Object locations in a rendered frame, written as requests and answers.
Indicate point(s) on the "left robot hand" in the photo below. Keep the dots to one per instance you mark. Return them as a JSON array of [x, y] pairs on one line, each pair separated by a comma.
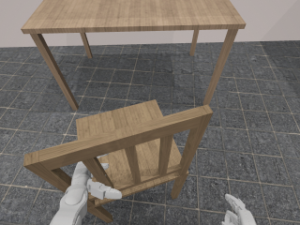
[[81, 176]]

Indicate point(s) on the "right robot hand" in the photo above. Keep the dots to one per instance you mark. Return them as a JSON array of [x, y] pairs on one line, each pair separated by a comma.
[[243, 217]]

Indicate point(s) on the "chair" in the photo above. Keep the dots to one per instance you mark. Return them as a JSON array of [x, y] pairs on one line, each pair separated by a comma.
[[141, 148]]

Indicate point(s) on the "table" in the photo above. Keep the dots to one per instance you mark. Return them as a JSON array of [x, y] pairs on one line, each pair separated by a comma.
[[102, 16]]

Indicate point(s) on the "left robot forearm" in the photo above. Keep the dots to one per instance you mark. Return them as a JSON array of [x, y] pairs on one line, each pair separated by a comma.
[[73, 206]]

